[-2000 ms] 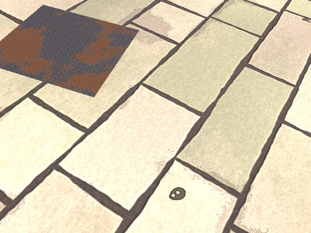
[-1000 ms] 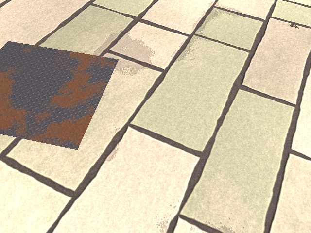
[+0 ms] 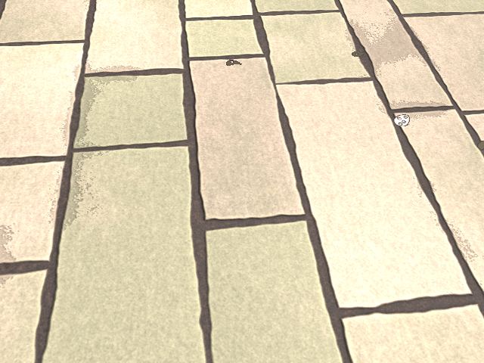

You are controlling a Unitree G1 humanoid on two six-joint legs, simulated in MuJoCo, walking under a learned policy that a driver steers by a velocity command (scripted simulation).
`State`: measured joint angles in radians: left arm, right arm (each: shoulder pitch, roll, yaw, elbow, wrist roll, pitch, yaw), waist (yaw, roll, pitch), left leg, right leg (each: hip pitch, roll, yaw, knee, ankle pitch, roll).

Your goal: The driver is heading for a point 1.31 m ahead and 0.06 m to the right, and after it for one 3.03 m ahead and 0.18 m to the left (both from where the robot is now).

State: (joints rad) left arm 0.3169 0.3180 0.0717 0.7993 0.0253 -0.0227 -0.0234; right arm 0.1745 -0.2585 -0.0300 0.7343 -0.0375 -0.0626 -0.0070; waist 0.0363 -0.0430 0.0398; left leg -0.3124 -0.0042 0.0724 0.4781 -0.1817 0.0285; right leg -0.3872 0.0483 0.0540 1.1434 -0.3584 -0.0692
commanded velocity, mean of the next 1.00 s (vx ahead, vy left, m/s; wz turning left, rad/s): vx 0.30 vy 0.00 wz -0.33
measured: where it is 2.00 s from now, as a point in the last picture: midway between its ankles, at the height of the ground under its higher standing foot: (324, 269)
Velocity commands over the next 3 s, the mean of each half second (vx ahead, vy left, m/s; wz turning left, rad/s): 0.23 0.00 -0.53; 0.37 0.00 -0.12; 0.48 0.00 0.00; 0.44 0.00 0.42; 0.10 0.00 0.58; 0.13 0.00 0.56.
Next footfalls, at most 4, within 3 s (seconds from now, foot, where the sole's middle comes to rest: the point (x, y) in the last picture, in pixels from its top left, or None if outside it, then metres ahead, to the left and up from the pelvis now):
0.34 right None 0.27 -0.12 -0.77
0.86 left None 0.32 0.06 -0.77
1.30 right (335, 342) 0.54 -0.23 -0.77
1.84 left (296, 239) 0.87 -0.14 -0.77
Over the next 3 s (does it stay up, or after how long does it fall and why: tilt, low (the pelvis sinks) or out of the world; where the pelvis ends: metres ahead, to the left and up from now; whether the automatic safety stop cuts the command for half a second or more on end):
stays up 0.90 -0.18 0.01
